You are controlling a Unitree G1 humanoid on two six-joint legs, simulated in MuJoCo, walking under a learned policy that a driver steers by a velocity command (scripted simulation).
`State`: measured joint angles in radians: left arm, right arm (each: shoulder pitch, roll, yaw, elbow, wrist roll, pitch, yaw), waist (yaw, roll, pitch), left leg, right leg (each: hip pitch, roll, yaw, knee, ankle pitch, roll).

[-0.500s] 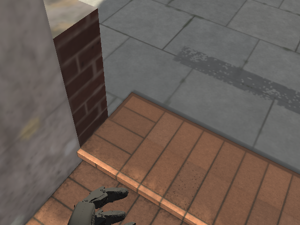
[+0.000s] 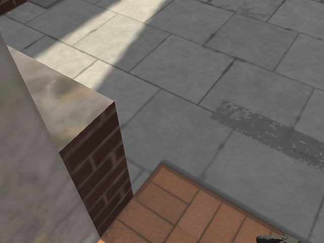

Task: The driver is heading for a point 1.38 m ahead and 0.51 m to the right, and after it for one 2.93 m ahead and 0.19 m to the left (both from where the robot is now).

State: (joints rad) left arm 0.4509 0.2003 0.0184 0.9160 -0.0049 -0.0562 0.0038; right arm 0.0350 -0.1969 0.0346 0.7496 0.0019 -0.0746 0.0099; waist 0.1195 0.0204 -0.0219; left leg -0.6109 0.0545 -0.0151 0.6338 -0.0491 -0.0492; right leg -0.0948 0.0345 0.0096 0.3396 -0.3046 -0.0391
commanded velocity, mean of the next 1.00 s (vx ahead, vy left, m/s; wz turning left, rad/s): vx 0.50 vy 0.00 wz -0.50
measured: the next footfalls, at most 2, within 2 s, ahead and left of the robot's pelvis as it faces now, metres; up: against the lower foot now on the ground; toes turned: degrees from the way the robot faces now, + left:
left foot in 0.06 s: +0.18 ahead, +0.13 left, +0.00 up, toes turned -3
right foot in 0.52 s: +0.40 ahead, -0.17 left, +0.10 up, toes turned -22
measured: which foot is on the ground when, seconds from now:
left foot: up 0.00-0.04, down 0.06-0.52, up 0.54-1.00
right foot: down 0.00-0.06, up 0.08-0.50, down 0.52-1.00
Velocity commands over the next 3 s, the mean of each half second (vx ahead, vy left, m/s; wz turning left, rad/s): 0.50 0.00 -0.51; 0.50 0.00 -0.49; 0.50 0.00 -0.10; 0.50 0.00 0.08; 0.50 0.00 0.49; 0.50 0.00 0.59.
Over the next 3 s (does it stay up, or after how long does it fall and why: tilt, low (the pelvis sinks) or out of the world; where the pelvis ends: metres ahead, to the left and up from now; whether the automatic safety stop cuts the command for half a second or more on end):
stays up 1.51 -0.62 0.10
